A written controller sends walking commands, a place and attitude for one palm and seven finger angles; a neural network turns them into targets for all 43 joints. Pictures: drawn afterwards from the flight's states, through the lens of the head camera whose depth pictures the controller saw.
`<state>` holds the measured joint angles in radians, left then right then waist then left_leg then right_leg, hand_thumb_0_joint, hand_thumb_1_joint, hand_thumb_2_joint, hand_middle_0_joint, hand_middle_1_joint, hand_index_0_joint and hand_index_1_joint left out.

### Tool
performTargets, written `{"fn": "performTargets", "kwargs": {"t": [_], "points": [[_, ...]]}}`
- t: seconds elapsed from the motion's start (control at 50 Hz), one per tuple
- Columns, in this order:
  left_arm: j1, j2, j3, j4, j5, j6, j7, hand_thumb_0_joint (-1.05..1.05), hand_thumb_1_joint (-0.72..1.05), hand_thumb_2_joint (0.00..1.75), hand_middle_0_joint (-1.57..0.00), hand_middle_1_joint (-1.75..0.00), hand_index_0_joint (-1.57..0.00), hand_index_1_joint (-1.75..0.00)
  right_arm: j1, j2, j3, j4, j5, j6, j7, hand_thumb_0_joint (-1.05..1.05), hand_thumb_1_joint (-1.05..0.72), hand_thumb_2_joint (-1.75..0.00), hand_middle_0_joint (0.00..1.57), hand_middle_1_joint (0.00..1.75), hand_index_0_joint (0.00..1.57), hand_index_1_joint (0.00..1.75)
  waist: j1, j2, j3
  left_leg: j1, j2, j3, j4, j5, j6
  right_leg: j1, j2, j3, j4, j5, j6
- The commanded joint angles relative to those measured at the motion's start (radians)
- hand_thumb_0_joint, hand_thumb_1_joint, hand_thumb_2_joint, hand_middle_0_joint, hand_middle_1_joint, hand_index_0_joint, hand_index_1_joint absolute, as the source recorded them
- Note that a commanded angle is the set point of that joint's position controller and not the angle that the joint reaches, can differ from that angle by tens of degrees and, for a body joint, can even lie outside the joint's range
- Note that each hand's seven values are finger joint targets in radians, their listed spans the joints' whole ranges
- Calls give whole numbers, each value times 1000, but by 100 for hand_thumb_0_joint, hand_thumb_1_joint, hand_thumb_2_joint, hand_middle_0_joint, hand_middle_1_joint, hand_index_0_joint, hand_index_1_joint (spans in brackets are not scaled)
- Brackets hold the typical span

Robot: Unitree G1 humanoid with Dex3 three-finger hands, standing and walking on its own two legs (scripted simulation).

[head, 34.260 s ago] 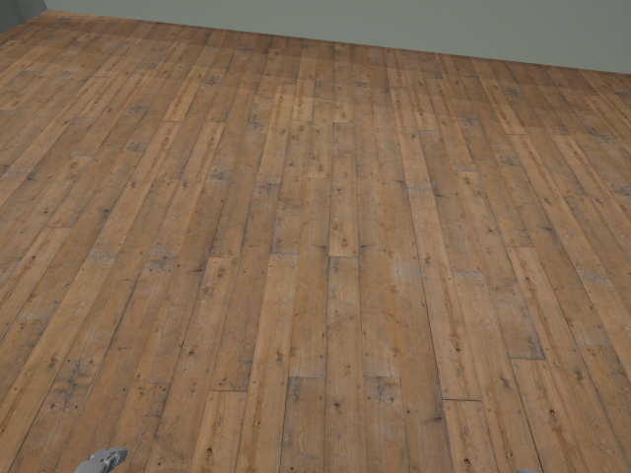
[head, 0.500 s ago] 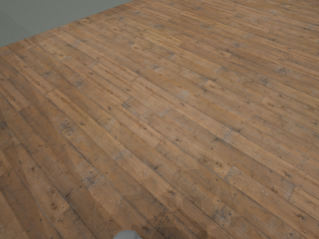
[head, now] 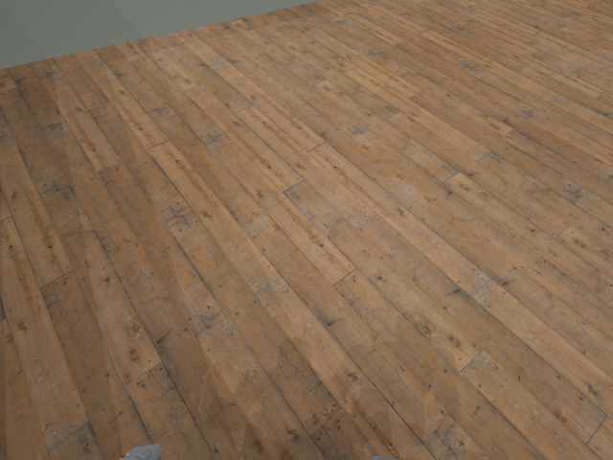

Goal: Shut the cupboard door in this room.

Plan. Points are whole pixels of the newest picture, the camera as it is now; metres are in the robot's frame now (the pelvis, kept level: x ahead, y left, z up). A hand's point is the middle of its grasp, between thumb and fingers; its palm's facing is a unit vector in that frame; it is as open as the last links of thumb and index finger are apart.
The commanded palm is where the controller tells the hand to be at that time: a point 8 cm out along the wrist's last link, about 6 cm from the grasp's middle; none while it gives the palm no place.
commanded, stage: turn or walk to find it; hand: left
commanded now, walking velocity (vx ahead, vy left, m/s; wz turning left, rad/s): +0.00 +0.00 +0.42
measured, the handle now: out of the picture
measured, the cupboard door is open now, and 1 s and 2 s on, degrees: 94 92 88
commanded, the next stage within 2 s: none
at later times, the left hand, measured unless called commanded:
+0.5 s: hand out of the picture -0.03 +0.20 -0.18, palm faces +0.29 -0.92 -0.25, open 7.3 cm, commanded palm none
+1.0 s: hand out of the picture +0.01 +0.17 -0.15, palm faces +0.46 -0.84 -0.28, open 7.4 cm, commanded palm none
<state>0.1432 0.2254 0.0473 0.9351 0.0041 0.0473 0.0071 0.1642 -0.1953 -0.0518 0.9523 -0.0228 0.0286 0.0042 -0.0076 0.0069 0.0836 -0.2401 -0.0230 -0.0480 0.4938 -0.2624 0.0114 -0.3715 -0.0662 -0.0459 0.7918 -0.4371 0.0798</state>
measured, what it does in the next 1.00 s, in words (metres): steps on the spot, turning left: right foot, then left foot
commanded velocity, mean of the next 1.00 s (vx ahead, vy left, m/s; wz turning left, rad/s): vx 0.00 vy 0.00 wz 0.42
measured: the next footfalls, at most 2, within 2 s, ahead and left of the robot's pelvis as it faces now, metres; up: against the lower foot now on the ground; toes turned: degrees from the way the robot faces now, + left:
right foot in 0.06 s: +0.04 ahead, -0.13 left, +0.00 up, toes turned -3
left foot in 0.50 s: -0.01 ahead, +0.12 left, +0.00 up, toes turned +19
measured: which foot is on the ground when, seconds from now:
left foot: down 0.00-0.06, up 0.08-0.48, down 0.50-0.84, up 0.86-1.00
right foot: up 0.00-0.04, down 0.06-0.50, up 0.52-0.80, down 0.82-1.00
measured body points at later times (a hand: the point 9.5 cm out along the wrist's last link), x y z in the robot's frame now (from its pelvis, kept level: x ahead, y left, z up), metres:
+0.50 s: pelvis +0.00 +0.00 -0.01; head +0.04 +0.01 +0.44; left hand -0.04 +0.25 -0.16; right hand +0.14 -0.24 -0.15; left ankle -0.05 +0.11 -0.74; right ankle +0.00 -0.13 -0.74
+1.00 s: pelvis +0.02 -0.04 +0.00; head +0.07 -0.05 +0.45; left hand -0.02 +0.21 -0.13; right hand +0.19 -0.25 -0.17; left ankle -0.08 +0.08 -0.65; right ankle +0.06 -0.12 -0.74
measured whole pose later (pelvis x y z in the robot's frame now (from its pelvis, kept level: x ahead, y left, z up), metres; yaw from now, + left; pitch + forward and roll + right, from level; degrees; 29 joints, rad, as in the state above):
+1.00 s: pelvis +0.02 -0.04 +0.00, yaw +27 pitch +0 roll +2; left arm 0.20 0.17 0.04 0.91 0.02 0.01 0.02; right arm 0.18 -0.25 -0.09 0.98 -0.02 0.07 0.02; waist -0.01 0.04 0.09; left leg -0.48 0.00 -0.02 1.16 -0.41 -0.04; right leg -0.24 -0.09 -0.18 0.56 -0.31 -0.03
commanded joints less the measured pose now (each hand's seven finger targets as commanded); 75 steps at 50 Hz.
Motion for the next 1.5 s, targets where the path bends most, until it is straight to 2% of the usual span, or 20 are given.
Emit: {"fn": "performTargets", "kwargs": {"t": [0.0, 0.02, 0.06, 0.16, 0.36, 0.44, 0.46, 0.48, 0.5, 0.58, 0.76, 0.78, 0.82, 0.94, 1.12, 1.2, 1.24, 1.26, 1.36, 1.48], "points": [[102, 85, 25, -46, 0, -41, 10, 0, 90, 90, -20, -30, -20, -30, 0, -194, -54, -65, 5, -9, -16, 0, -90, -90, 20, 30, 20, 30, 33, 134, -143, -2, 193, -228, -16, 431, 104, 189, 28, -29, -307, 196, -10], [141, 122, 32, -40, 6, -53, 13, 0, 90, 90, -20, -30, -20, -30, 5, -165, -52, -68, 11, -12, -11, 0, -90, -90, 20, 30, 20, 30, 48, 53, -164, -77, 139, -191, 64, 295, 53, 308, -34, 25, -428, 299, -25], [165, 235, 50, -52, 17, -61, 22, 0, 90, 90, -20, -30, -20, -30, 10, -113, -47, -100, 13, -2, -7, 0, -90, -90, 20, 30, 20, 30, 62, -278, -148, -289, -29, -24, 461, -347, -39, 309, -426, 352, -499, 489, -217], [28, 122, 32, -93, 15, -64, 26, 0, 90, 90, -20, -30, -20, -30, 49, -107, -48, -32, 3, 23, 12, 0, -90, -90, 20, 30, 20, 30, -3, -181, -63, -299, 44, -10, 728, -133, -65, 191, -253, 74, -470, 469, -183], [156, 193, 55, -32, 26, -56, 22, 0, 90, 90, -20, -30, -20, -30, -57, -76, -15, -54, 16, 7, 12, 0, -90, -90, 20, 30, 20, 30, 63, -213, -109, -193, 44, 109, 296, -208, -71, 330, -290, -12, -384, 691, -216], [126, 193, 58, -23, 15, -45, 19, 0, 90, 90, -20, -30, -20, -30, 26, -102, -18, -38, 14, -9, 9, 0, -90, -90, 20, 30, 20, 30, 8, -166, -149, 36, 40, 143, -29, 20, -48, 238, -266, -82, -247, 598, -131], [127, 168, 54, -35, 7, -39, 16, 0, 90, 90, -20, -30, -20, -30, 67, -161, -31, -34, 10, -19, 9, 0, -90, -90, 20, 30, 20, 30, -18, -30, -178, 189, 128, 40, -108, 197, -13, 103, -217, -127, -113, 443, -78], [136, 97, 38, -66, 2, -34, 9, 0, 90, 90, -20, -30, -20, -30, 109, -262, -55, -39, 3, -24, 4, 0, -90, -90, 20, 30, 20, 30, -34, 270, -189, 318, 383, -287, -123, 565, 116, -150, -80, -160, 85, -70, -3], [75, 62, 38, -90, 13, -28, 14, 0, 90, 90, -20, -30, -20, -30, 159, -285, -63, -25, 5, -15, -7, 0, -90, -90, 20, 30, 20, 30, -68, 225, -180, 256, 471, -315, -142, 653, 209, -168, -56, -78, 226, -252, -5], [38, 46, 40, -65, 7, -31, 5, 0, 90, 90, -20, -30, -20, -30, 68, -200, -44, -42, -3, -33, -32, 0, -90, -90, 20, 30, 20, 30, -15, 52, -136, 206, 313, -174, -98, 673, 179, -196, -48, 9, 306, -59, 2], [156, 49, 32, -37, 3, -41, 4, 0, 90, 90, -20, -30, -20, -30, -28, -179, -56, -64, 2, -13, -19, 0, -90, -90, 20, 30, 20, 30, 45, 152, -135, -11, 200, -146, -7, 387, 94, 171, 23, -61, -268, 190, -7], [185, 84, 38, -31, 10, -51, 8, 0, 90, 90, -20, -30, -20, -30, -19, -149, -54, -68, 8, -15, -14, 0, -90, -90, 20, 30, 20, 30, 58, 61, -138, -93, 146, -113, 76, 250, 46, 275, -31, -17, -380, 289, -18], [201, 214, 63, -47, 22, -59, 21, 0, 90, 90, -20, -30, -20, -30, -18, -93, -48, -105, 14, -2, -9, 0, -90, -90, 20, 30, 20, 30, 79, -317, -128, -285, -15, 13, 495, -353, -40, 275, -434, 349, -504, 471, -210], [38, 120, 39, -93, 22, -62, 26, 0, 90, 90, -20, -30, -20, -30, 32, -89, -46, -34, 4, 24, 14, 0, -90, -90, 20, 30, 20, 30, -1, -184, -60, -281, 56, 11, 709, -129, -63, 164, -263, 38, -483, 389, -175], [168, 187, 52, -27, 27, -56, 21, 0, 90, 90, -20, -30, -20, -30, -78, -74, -13, -65, 18, 6, 13, 0, -90, -90, 20, 30, 20, 30, 71, -209, -115, -180, 49, 113, 290, -208, -61, 319, -308, -20, -390, 678, -217], [133, 193, 56, -21, 13, -47, 17, 0, 90, 90, -20, -30, -20, -30, 23, -110, -17, -42, 14, -12, 11, 0, -90, -90, 20, 30, 20, 30, 3, -135, -162, 70, 54, 139, -58, 56, -36, 218, -273, -104, -230, 574, -122], [130, 81, 36, -81, 5, -36, 9, 0, 90, 90, -20, -30, -20, -30, 111, -264, -56, -52, 2, -22, 3, 0, -90, -90, 20, 30, 20, 30, -41, 260, -176, 297, 416, -307, -138, 626, 158, -167, -69, -168, 112, -156, 3], [60, 80, 23, -95, 15, -26, 17, 0, 90, 90, -20, -30, -20, -30, 154, -276, -62, -29, 5, -17, -9, 0, -90, -90, 20, 30, 20, 30, -70, 208, -172, 247, 458, -318, -144, 640, 226, -177, -63, -66, 239, -244, -2], [50, 58, 31, -44, 7, -23, 2, 0, 90, 90, -20, -30, -20, -30, 23, -187, -38, -49, 1, -30, -30, 0, -90, -90, 20, 30, 20, 30, -3, 122, -112, 142, 281, -140, -119, 577, 161, -158, -43, 3, 270, -36, 5], [39, 41, 26, -53, 5, -19, 4, 0, 90, 90, -20, -30, -20, -30, 19, -187, -50, -53, -2, -19, -22, 0, -90, -90, 20, 30, 20, 30, -9, 164, -92, 62, 252, -159, -127, 433, 151, -45, -4, -22, 58, -10, 5]]}}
